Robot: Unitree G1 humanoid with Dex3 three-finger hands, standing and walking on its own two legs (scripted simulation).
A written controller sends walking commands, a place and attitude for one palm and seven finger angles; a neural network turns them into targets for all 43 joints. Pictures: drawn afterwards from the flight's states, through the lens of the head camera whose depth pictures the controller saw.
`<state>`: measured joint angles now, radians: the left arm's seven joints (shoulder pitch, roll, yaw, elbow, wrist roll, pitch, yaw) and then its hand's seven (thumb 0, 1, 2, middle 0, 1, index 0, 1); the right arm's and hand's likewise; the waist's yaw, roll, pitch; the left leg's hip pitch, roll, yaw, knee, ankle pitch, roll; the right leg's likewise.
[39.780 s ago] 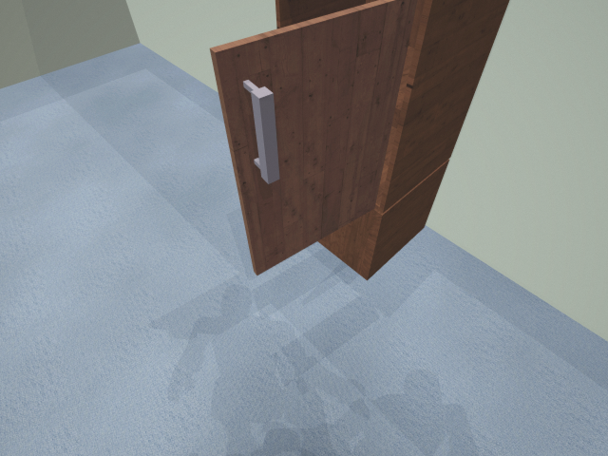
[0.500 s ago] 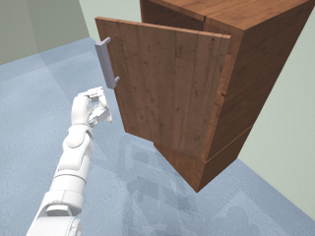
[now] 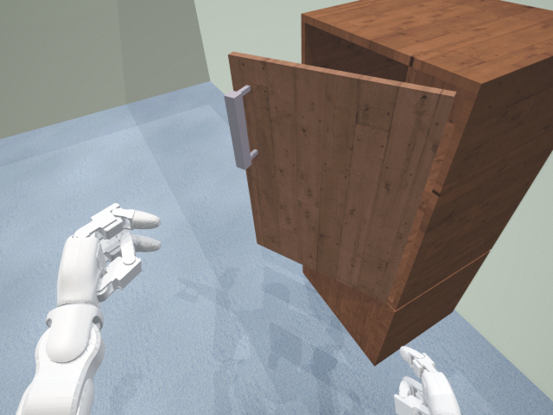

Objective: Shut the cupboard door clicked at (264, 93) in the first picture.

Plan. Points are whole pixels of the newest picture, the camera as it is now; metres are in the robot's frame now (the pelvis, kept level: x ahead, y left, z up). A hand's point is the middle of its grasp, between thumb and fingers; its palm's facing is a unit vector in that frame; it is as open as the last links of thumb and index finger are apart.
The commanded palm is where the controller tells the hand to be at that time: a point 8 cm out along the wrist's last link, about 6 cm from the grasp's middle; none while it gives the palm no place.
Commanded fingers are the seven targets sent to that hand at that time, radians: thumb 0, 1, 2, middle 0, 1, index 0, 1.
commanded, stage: draw the hand back to the body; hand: left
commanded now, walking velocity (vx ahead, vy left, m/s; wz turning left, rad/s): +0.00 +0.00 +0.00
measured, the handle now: (244, 128) +0.66 +0.15 +0.10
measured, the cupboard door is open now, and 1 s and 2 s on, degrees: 28 28 28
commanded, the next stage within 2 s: step back with the hand held close in 0.64 s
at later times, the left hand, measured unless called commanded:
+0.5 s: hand (52, 309) +0.18 +0.27 +0.15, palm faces +0.50 -0.78 -0.37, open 7.3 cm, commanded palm +0.13 +0.31 +0.17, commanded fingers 0.00 0.90 0.90 -0.20 -0.30 -0.20 -0.30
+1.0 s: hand (55, 307) +0.18 +0.27 +0.15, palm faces +0.40 -0.78 -0.47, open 7.4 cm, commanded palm +0.13 +0.31 +0.17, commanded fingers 0.00 0.90 0.90 -0.20 -0.30 -0.20 -0.30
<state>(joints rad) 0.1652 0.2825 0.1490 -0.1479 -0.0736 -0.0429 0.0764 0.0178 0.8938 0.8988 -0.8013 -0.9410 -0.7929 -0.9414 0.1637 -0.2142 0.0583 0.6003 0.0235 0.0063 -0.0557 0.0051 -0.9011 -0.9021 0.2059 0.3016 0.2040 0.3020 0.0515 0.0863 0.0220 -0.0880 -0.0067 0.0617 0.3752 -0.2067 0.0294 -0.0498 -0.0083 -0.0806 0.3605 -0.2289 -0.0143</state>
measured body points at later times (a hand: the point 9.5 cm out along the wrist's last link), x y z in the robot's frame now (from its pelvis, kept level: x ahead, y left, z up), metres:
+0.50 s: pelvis +0.00 +0.00 +0.00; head -0.03 -0.03 +0.45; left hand +0.15 +0.31 +0.17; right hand +0.19 -0.22 -0.09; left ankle +0.00 +0.10 -0.75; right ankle -0.01 -0.11 -0.75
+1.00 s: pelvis -0.01 +0.01 -0.01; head -0.01 -0.01 +0.44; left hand +0.16 +0.31 +0.17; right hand +0.16 -0.24 -0.10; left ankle +0.00 +0.10 -0.75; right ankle -0.01 -0.11 -0.75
